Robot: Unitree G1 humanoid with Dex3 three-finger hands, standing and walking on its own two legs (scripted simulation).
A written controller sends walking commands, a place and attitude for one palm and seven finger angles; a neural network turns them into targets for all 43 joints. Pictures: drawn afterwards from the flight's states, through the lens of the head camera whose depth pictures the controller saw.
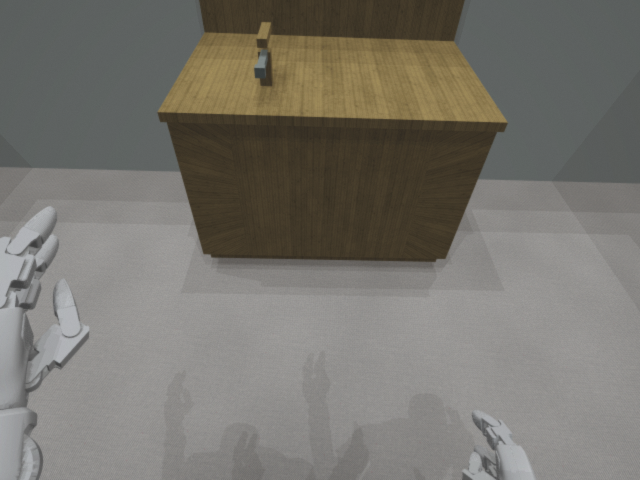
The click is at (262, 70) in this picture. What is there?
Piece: tap's lever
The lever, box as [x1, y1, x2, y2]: [254, 64, 265, 78]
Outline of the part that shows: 255,64 255,77 264,78 265,66 261,64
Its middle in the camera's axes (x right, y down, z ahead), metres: -0.17 -0.46 +1.05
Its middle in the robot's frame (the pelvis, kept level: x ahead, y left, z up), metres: +1.09 +0.23 +0.03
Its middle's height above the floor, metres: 0.80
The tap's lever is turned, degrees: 0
